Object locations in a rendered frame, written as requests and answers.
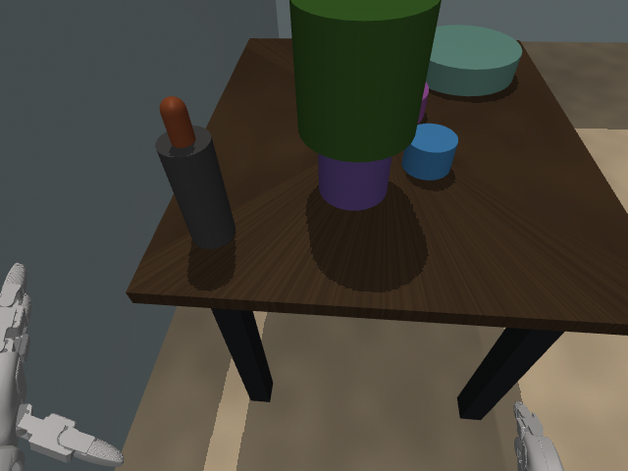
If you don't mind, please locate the left robot hand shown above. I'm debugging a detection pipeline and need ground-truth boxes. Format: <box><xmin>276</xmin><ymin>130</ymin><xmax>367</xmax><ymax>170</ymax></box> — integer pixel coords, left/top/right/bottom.
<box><xmin>0</xmin><ymin>263</ymin><xmax>124</xmax><ymax>467</ymax></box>

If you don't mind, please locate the left robot arm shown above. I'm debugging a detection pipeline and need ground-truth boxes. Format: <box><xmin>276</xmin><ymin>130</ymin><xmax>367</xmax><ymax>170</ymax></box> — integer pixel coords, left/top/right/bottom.
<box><xmin>0</xmin><ymin>445</ymin><xmax>26</xmax><ymax>471</ymax></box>

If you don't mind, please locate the potted plant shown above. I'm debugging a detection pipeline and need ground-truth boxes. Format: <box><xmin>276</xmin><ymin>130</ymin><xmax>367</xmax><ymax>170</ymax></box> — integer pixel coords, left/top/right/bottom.
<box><xmin>289</xmin><ymin>0</ymin><xmax>442</xmax><ymax>211</ymax></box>

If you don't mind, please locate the right robot hand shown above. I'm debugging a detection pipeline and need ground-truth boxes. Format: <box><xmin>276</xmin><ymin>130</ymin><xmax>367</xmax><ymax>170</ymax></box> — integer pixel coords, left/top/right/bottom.
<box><xmin>513</xmin><ymin>401</ymin><xmax>564</xmax><ymax>471</ymax></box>

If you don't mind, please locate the table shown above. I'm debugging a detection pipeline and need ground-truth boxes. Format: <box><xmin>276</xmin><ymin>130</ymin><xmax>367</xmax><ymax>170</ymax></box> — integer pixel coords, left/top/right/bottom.
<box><xmin>126</xmin><ymin>38</ymin><xmax>628</xmax><ymax>420</ymax></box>

